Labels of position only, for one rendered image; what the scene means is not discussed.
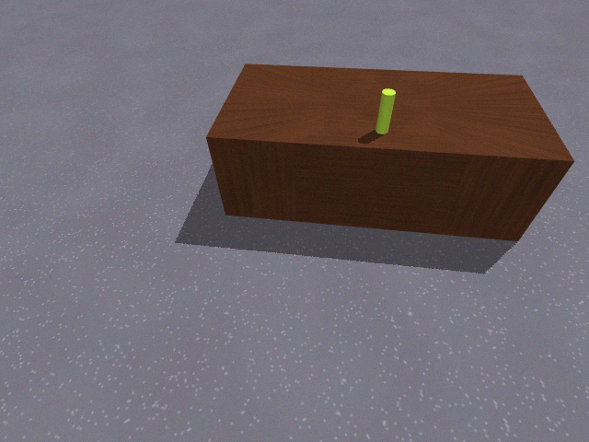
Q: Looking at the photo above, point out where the can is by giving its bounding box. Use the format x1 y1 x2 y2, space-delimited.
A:
375 88 396 134

